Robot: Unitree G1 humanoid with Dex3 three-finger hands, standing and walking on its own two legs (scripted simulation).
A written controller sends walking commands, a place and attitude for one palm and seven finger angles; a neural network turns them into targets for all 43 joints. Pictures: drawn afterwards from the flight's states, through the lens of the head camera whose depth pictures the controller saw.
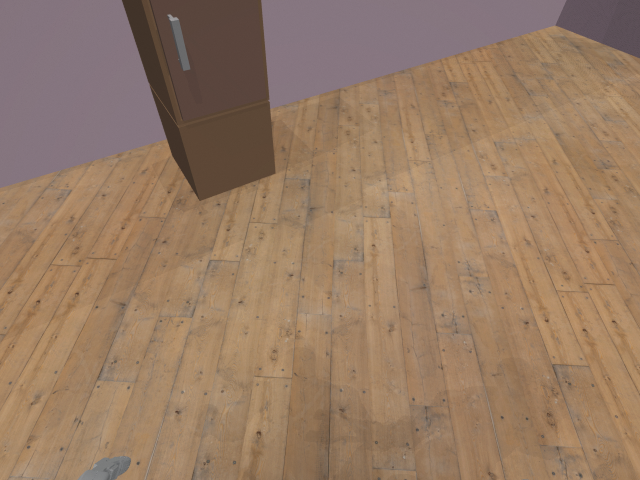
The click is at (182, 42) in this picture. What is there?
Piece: cupboard door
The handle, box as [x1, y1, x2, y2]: [167, 14, 189, 70]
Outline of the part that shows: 169,14 167,16 170,22 179,57 179,62 183,70 189,69 178,19 176,17 173,18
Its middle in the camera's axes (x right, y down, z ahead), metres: -0.47 -0.64 +1.25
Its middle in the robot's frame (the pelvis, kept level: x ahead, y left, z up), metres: +1.35 +0.53 -0.05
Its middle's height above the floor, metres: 0.71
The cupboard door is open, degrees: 0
